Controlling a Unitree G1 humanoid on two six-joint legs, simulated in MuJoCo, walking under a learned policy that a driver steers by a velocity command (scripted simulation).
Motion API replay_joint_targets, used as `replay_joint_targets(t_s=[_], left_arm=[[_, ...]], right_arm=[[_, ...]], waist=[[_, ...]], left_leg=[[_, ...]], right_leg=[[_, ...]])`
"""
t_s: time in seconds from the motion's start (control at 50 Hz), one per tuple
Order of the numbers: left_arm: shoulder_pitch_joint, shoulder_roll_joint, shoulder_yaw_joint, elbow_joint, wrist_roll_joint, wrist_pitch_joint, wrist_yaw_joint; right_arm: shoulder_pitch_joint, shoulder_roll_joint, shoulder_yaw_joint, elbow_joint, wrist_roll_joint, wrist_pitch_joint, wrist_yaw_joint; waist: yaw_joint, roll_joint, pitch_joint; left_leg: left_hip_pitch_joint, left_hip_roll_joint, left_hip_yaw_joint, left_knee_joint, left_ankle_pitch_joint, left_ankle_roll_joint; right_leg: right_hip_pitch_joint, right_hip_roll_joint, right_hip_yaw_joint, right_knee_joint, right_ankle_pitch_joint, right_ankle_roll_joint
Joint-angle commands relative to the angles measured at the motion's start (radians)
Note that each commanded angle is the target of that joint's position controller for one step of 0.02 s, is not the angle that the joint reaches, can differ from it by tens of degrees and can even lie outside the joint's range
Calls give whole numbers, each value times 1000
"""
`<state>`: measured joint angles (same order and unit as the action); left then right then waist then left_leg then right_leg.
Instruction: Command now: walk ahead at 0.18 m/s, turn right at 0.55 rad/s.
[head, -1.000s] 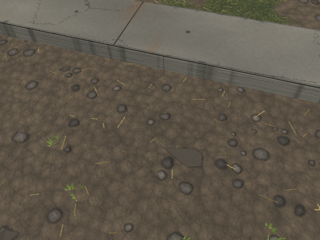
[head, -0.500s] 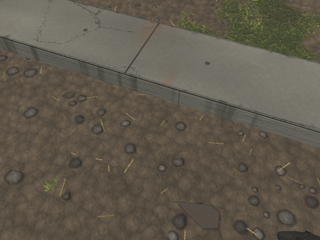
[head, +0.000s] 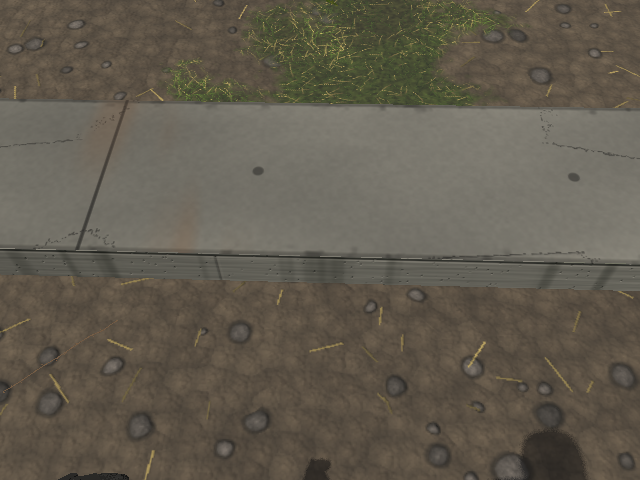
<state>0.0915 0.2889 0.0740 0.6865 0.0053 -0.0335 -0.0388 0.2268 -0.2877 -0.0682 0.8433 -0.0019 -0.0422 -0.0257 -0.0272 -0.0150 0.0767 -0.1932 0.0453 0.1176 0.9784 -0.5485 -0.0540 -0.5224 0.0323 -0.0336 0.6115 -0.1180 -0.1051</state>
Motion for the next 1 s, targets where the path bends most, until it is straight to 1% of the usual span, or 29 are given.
replay_joint_targets(t_s=[0.02, 0.04, 0.06, 0.08, 0.12, 0.16, 0.22, 0.3, 0.32, 0.34, 0.4, 0.42, 0.44, 0.46, 0.48, 0.5, 0.52, 0.56, 0.62, 0.7, 0.76, 0.82, 0.84, 0.86, 0.88, 0.9, 0.92, 0.96, 1.0], left_arm=[[168, 207, 58, -69, -2, -2, 9], [116, 167, 49, -65, -21, -2, 12], [80, 135, 39, -71, -26, 3, 21], [62, 133, 37, -79, -14, 9, 26], [53, 154, 45, -91, 3, 13, 33], [64, 174, 52, -93, 0, 17, 45], [58, 181, 54, -105, -12, 38, 65], [51, 176, 53, -120, -9, 57, 73], [128, 180, 53, -88, 40, 70, 41], [69, 164, 53, -120, -12, 66, 56], [49, 166, 48, -134, -19, 71, 68], [39, 163, 47, -138, -26, 76, 71], [69, 122, 35, -142, -23, 78, 73], [112, 79, 26, -161, -23, 72, 69], [101, 168, 49, -164, -10, 58, 64], [127, 217, 68, -142, -13, 57, 59], [142, 208, 72, -114, -20, 66, 60], [140, 153, 59, -105, -23, 88, 62], [60, 102, 40, -146, -34, 91, 55], [20, 85, 27, -178, -25, 89, 39], [35, 100, 33, -179, -22, 93, 29], [129, 100, 41, -139, -17, 90, 26], [151, 134, 49, -137, -16, 87, 34], [157, 234, 61, -165, -4, 85, 52], [162, 199, 46, -162, 30, 64, 44], [134, 171, 37, -151, 32, 46, 38], [88, 151, 30, -137, 20, 35, 37], [28, 133, 19, -129, 4, 30, 43], [12, 92, 2, -117, 9, 28, 50]], right_arm=[[9, -140, -16, -117, 28, -38, 19], [-26, -127, -16, -115, 16, -30, 6], [-38, -137, -22, -112, -1, -14, -9], [-28, -143, -26, -114, -5, 2, -12], [-1, -114, -22, -117, -11, 16, -15], [-10, -98, -17, -122, -14, 21, -22], [-55, -97, -14, -136, -11, 31, -25], [-115, -97, -14, -159, -2, 27, -18], [-49, -80, 8, -131, -44, 59, -4], [-125, -91, -14, -171, -1, 32, -5], [-86, -111, -21, -168, 9, -3, 3], [-42, -121, -28, -154, 7, -9, 6], [-16, -172, -42, -151, -7, -9, 5], [-65, -261, -59, -164, -33, 6, -3], [-46, -213, -54, -171, -52, 10, 0], [-78, -164, -40, -189, -41, 11, -4], [-110, -131, -33, -196, -26, 15, -8], [-122, -114, -26, -201, -5, 24, -14], [-81, -136, -34, -194, -15, 43, -23], [-83, -185, -55, -193, -8, 55, -19], [-78, -200, -60, -182, 9, 52, -4], [-88, -176, -48, -162, 37, 47, 4], [-31, -127, -33, -140, 20, 41, 10], [-23, -41, 2, -175, -46, 34, 23], [-103, -103, -18, -190, -21, 36, 10], [-122, -149, -32, -184, 4, 44, 2], [-110, -149, -37, -171, 9, 50, -2], [-77, -144, -41, -140, -4, 62, -13], [-37, -117, -35, -123, 2, 63, -10]], waist=[[94, -59, -429], [63, 25, -289], [39, 20, -230], [13, -5, -201], [-8, -38, -205], [-5, -47, -227], [11, -69, -242], [37, -118, -196], [64, -139, -197], [52, -133, -176], [24, -151, -203], [-3, -143, -198], [7, -60, -219], [76, 240, -176], [40, 305, -178], [49, 215, -173], [58, 159, -154], [48, 144, -128], [4, 188, -122], [-18, 221, -155], [-17, 228, -157], [41, 182, -160], [34, 67, -190], [1, -262, -226], [70, -232, -243], [67, -160, -198], [44, -146, -164], [20, -126, -141], [-1, -125, -163]], left_leg=[[-483, -44, -226, 472, -57, 4], [-500, -3, -210, 376, 19, 4], [-464, 23, -210, 300, 66, 3], [-397, 25, -209, 257, 95, 3], [-336, 4, -192, 178, 126, -9], [-336, -11, -194, 85, 160, -26], [-339, -22, -213, -23, 237, -43], [-311, -45, -228, -168, 269, -41], [-286, -41, -164, -169, 220, -19], [-281, -57, -228, -223, 230, -23], [-184, -69, -224, -431, 262, 2], [-93, -55, -211, -571, 370, 18], [32, 77, -298, -623, 446, 65], [97, 282, -527, -654, 667, 200], [66, 386, -653, -668, 779, 330], [62, 360, -565, -641, 795, 324], [62, 285, -453, -618, 768, 271], [75, 223, -339, -607, 764, 234], [117, 201, -251, -631, 752, 248], [110, 239, -196, -634, 731, 260], [86, 257, -190, -616, 704, 257], [13, 224, -148, -510, 632, 187], [-96, 174, -83, -401, 486, 107], [-339, 59, 9, -123, -33, -3], [-371, 21, -113, 33, -142, -26], [-372, 34, -142, 108, -97, -26], [-381, 37, -152, 111, -32, -22], [-348, 36, -159, 108, 78, -34], [-280, 25, -153, 77, 147, -44]], right_leg=[[721, -356, 550, -191, 571, -305], [564, -292, 452, -218, 459, -240], [441, -258, 406, -244, 391, -207], [336, -231, 383, -269, 359, -193], [253, -203, 355, -282, 405, -190], [251, -188, 343, -270, 427, -182], [252, -166, 373, -270, 208, -148], [230, -139, 441, -279, -58, -115], [274, -121, 417, -263, -10, -97], [237, -138, 484, -256, -27, -116], [307, -140, 542, -187, 99, -92], [279, -109, 529, -150, 98, -61], [194, -51, 468, -49, -62, -9], [-15, 117, 251, 144, -395, 57], [-91, 104, 187, 387, -539, 112], [-98, 63, 195, 516, -478, 136], [-105, 49, 179, 565, -417, 156], [-138, 31, 152, 620, -338, 188], [-135, 2, 79, 490, -282, 209], [9, -45, 29, 272, -284, 196], [114, -33, -4, 124, -275, 164], [329, 2, -25, -203, -49, 89], [488, -65, 82, -253, 136, 58], [641, -351, 414, -218, 565, -50], [487, -436, 466, -234, 537, -222], [445, -372, 391, -253, 441, -213], [423, -310, 325, -258, 354, -160], [381, -262, 266, -263, 350, -118], [361, -234, 220, -266, 369, -116]])
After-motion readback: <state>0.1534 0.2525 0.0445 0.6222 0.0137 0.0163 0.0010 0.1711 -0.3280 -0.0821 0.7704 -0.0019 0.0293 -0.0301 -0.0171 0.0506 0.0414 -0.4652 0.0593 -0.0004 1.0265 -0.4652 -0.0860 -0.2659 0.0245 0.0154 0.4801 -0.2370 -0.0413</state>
